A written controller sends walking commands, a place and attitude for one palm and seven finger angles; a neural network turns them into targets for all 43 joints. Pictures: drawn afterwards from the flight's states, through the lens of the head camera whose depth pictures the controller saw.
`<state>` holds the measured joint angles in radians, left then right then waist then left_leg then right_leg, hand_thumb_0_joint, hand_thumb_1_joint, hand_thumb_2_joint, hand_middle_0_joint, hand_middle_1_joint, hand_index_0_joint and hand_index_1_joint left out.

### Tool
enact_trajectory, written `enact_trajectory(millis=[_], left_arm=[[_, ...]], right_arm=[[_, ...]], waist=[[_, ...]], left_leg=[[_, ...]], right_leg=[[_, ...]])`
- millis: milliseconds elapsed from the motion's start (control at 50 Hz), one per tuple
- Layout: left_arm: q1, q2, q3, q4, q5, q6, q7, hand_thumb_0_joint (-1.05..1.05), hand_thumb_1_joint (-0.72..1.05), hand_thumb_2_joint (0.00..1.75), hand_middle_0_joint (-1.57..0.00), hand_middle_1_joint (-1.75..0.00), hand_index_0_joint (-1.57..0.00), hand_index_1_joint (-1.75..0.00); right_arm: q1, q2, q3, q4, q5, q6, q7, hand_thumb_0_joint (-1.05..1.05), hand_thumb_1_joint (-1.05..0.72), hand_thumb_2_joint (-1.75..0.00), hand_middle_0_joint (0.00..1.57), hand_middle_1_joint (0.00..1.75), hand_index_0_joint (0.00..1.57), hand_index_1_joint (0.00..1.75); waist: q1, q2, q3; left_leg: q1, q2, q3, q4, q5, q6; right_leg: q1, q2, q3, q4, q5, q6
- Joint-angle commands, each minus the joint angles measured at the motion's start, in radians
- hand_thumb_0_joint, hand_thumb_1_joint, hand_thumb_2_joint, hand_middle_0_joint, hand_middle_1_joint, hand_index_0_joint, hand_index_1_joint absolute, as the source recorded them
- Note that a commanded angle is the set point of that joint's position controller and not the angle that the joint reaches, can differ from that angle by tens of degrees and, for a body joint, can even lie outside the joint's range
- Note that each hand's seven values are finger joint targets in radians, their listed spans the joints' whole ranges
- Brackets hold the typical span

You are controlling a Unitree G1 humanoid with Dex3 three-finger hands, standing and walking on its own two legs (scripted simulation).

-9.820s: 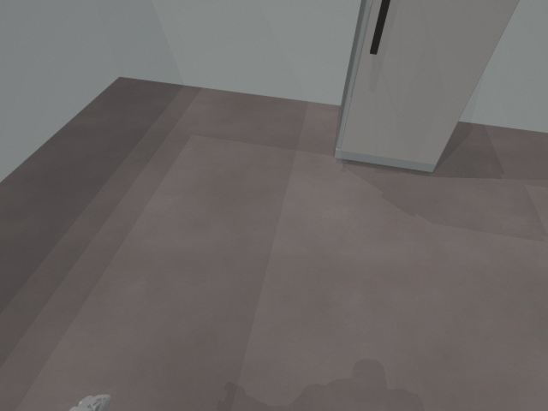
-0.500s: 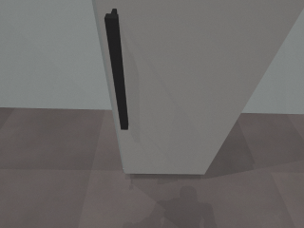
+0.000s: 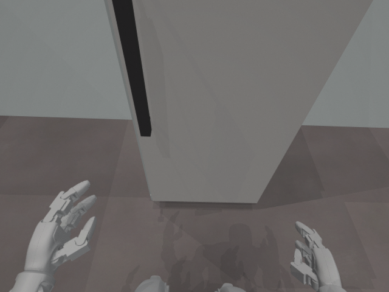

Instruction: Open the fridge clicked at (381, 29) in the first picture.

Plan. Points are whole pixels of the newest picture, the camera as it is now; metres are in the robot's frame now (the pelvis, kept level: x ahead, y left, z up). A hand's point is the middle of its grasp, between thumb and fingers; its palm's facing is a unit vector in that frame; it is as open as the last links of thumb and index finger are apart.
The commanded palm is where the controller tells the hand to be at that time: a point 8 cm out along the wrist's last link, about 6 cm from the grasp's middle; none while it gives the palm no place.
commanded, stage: raise the hand to about handle height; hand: left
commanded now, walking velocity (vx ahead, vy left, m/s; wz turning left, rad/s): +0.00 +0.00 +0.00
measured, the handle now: (136, 64) +0.56 +0.17 +0.16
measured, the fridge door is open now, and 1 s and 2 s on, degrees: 0 0 0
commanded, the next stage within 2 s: move the hooked fingers beside the handle in 1.74 s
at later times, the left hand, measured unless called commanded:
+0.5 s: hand (47, 212) +0.24 +0.28 +0.06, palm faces +0.12 -0.99 -0.05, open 11.2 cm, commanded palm +0.21 +0.32 +0.06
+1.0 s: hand (25, 200) +0.26 +0.31 +0.08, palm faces +0.07 -1.00 -0.05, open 13.8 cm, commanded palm +0.23 +0.36 +0.09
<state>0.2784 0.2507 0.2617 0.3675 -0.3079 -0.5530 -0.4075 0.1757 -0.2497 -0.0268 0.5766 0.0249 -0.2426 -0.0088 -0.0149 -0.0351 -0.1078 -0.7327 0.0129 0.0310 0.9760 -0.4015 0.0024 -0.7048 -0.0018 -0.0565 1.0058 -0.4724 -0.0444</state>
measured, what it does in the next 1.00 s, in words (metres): shifts its weight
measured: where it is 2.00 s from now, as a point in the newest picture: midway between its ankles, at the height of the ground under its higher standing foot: outside the picture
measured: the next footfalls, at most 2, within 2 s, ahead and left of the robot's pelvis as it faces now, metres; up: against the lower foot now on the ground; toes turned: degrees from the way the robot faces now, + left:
none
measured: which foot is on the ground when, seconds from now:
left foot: down 0.00-1.00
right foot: down 0.00-1.00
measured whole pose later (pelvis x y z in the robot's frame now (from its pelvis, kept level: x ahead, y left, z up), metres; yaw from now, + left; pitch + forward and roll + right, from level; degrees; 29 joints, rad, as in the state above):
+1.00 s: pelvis +0.01 +0.05 +0.01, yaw +1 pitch +9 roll -3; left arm 0.16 0.38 0.35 0.19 -0.34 -0.19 -0.40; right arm 0.26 -0.25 0.06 0.53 0.04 -0.22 -0.08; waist 0.01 0.03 -0.11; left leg -0.67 -0.01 0.01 0.93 -0.41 0.06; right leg -0.58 -0.01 -0.08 0.85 -0.42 0.02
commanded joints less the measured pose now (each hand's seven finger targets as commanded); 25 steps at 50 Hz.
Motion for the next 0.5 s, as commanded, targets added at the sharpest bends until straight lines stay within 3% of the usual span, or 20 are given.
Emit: enact_trajectory(millis=[0,40,60,80,120,160,200,240,260,280,300,320,360,400,420,460,480], left_arm=[[0.000,0.269,0.224,-0.346,-0.096,-0.036,-0.025,0.00,0.46,0.71,-0.23,-0.58,-0.23,-0.58],[-0.144,0.283,0.216,-0.587,-0.092,-0.114,0.029,0.00,0.41,0.69,-0.24,-0.62,-0.24,-0.62],[-0.204,0.286,0.192,-0.669,-0.086,-0.142,0.047,0.00,0.39,0.68,-0.24,-0.63,-0.24,-0.63],[-0.165,0.237,0.141,-0.677,-0.071,-0.157,0.054,0.00,0.36,0.67,-0.24,-0.64,-0.24,-0.64],[-0.126,0.165,0.048,-0.620,-0.062,-0.155,0.037,0.00,0.32,0.65,-0.24,-0.68,-0.24,-0.68],[-0.146,0.166,0.011,-0.498,-0.065,-0.093,-0.018,0.00,0.27,0.63,-0.25,-0.70,-0.25,-0.70],[-0.123,0.218,0.045,-0.366,-0.051,0.014,-0.067,0.00,0.22,0.61,-0.25,-0.74,-0.25,-0.74],[-0.064,0.271,0.109,-0.289,-0.066,0.144,-0.104,0.00,0.18,0.59,-0.25,-0.76,-0.25,-0.76],[-0.026,0.310,0.169,-0.263,-0.084,0.201,-0.113,0.00,0.15,0.58,-0.25,-0.78,-0.25,-0.78],[-0.013,0.302,0.189,-0.307,-0.105,0.238,-0.113,0.00,0.13,0.57,-0.25,-0.80,-0.25,-0.80],[0.006,0.331,0.252,-0.337,-0.121,0.258,-0.093,0.00,0.11,0.56,-0.26,-0.81,-0.26,-0.81],[0.036,0.312,0.273,-0.377,-0.136,0.258,-0.069,0.00,0.08,0.55,-0.26,-0.82,-0.26,-0.82],[0.069,0.301,0.319,-0.444,-0.150,0.225,-0.001,0.00,0.04,0.53,-0.26,-0.86,-0.26,-0.86],[0.099,0.223,0.266,-0.487,-0.135,0.168,0.051,0.00,-0.01,0.51,-0.27,-0.88,-0.27,-0.88],[0.086,0.195,0.231,-0.471,-0.117,0.147,0.067,0.00,-0.03,0.50,-0.27,-0.90,-0.27,-0.90],[0.029,0.167,0.161,-0.409,-0.082,0.126,0.066,0.00,-0.08,0.48,-0.27,-0.93,-0.27,-0.93],[0.000,0.177,0.148,-0.394,-0.067,0.119,0.054,0.00,-0.10,0.47,-0.27,-0.94,-0.27,-0.94]], right_arm=[[-0.044,-0.123,-0.051,-0.218,0.010,-0.048,-0.028,0.00,-0.90,-0.90,0.20,0.30,0.20,0.30],[-0.019,-0.110,-0.048,-0.194,-0.006,-0.062,-0.045,0.00,-0.90,-0.90,0.20,0.30,0.20,0.30],[0.003,-0.116,-0.041,-0.172,-0.015,-0.066,-0.053,0.00,-0.90,-0.90,0.20,0.30,0.20,0.30],[0.011,-0.115,-0.041,-0.149,-0.017,-0.072,-0.060,0.00,-0.90,-0.90,0.20,0.30,0.20,0.30],[0.020,-0.125,-0.038,-0.105,-0.011,-0.087,-0.069,0.00,-0.90,-0.90,0.20,0.30,0.20,0.30],[0.024,-0.148,-0.026,-0.086,0.000,-0.092,-0.080,0.00,-0.90,-0.90,0.20,0.30,0.20,0.30],[0.033,-0.155,-0.027,-0.082,0.017,-0.085,-0.091,0.00,-0.90,-0.90,0.20,0.30,0.20,0.30],[0.028,-0.162,-0.027,-0.115,0.030,-0.069,-0.099,0.00,-0.90,-0.90,0.20,0.30,0.20,0.30],[0.017,-0.161,-0.027,-0.135,0.032,-0.061,-0.098,0.00,-0.90,-0.90,0.20,0.30,0.20,0.30],[0.014,-0.150,-0.022,-0.157,0.031,-0.051,-0.095,0.00,-0.90,-0.90,0.20,0.30,0.20,0.30],[0.009,-0.140,-0.025,-0.168,0.028,-0.044,-0.092,0.00,-0.90,-0.90,0.20,0.30,0.20,0.30],[0.004,-0.124,-0.024,-0.178,0.025,-0.042,-0.086,0.00,-0.90,-0.90,0.20,0.30,0.20,0.30],[-0.005,-0.097,-0.028,-0.181,0.012,-0.046,-0.072,0.00,-0.90,-0.90,0.20,0.30,0.20,0.30],[0.005,-0.087,-0.034,-0.170,0.008,-0.048,-0.057,0.00,-0.90,-0.90,0.20,0.30,0.20,0.30],[0.011,-0.093,-0.036,-0.159,0.007,-0.046,-0.051,0.00,-0.90,-0.90,0.20,0.30,0.20,0.30],[0.022,-0.114,-0.035,-0.146,0.002,-0.042,-0.046,0.00,-0.90,-0.90,0.20,0.30,0.20,0.30],[0.037,-0.130,-0.035,-0.141,0.003,-0.041,-0.045,0.00,-0.90,-0.90,0.20,0.30,0.20,0.30]], waist=[[0.081,0.100,-0.223],[0.037,0.200,-0.285],[0.009,0.182,-0.283],[-0.004,0.211,-0.278],[-0.045,0.188,-0.212],[-0.075,0.157,-0.144],[-0.063,0.078,-0.117],[-0.017,0.033,-0.162],[0.024,0.049,-0.198],[0.039,0.044,-0.254],[0.064,0.025,-0.304],[0.082,0.038,-0.335],[0.114,0.040,-0.347],[0.093,0.062,-0.306],[0.071,0.064,-0.256],[0.025,0.054,-0.143],[0.009,0.058,-0.149]], left_leg=[[-0.050,-0.040,-0.002,-0.001,0.018,0.013],[0.023,-0.018,-0.021,0.035,0.081,0.029],[0.020,-0.010,-0.038,0.052,0.095,0.033],[0.045,-0.005,-0.044,0.057,0.114,0.036],[0.040,0.001,-0.056,0.068,0.114,0.038],[-0.006,0.003,-0.073,0.079,0.090,0.040],[-0.064,0.001,-0.068,0.058,0.051,0.039],[-0.059,-0.007,-0.058,0.024,0.079,0.040],[-0.035,-0.011,-0.060,0.010,0.122,0.038],[-0.007,-0.016,-0.054,-0.007,0.167,0.038],[0.018,-0.015,-0.058,-0.024,0.210,0.034],[0.048,-0.015,-0.061,-0.040,0.254,0.031],[0.089,-0.012,-0.068,-0.064,0.320,0.022],[0.124,-0.012,-0.058,-0.086,0.332,0.018],[0.122,-0.010,-0.059,-0.088,0.315,0.016],[0.090,-0.007,-0.067,-0.081,0.250,0.018],[0.083,-0.005,-0.073,-0.084,0.215,0.018]], right_leg=[[0.126,-0.045,0.214,-0.223,-0.090,0.041],[0.087,-0.027,0.195,-0.187,-0.011,0.035],[0.056,-0.009,0.179,-0.156,0.027,0.028],[0.023,0.001,0.163,-0.140,0.062,0.020],[-0.032,0.012,0.127,-0.126,0.110,0.023],[-0.063,0.021,0.120,-0.131,0.098,0.026],[-0.035,0.008,0.139,-0.181,0.042,0.038],[0.059,-0.008,0.155,-0.224,0.053,0.049],[0.118,-0.008,0.152,-0.220,0.103,0.043],[0.177,-0.017,0.140,-0.215,0.181,0.052],[0.224,-0.018,0.123,-0.202,0.256,0.057],[0.251,-0.015,0.101,-0.185,0.337,0.058],[0.261,0.007,0.050,-0.147,0.430,0.044],[0.198,0.019,0.018,-0.139,0.425,0.040],[0.148,0.025,0.004,-0.137,0.385,0.038],[0.048,0.034,-0.005,-0.137,0.291,0.031],[0.024,0.031,-0.009,-0.138,0.244,0.031]])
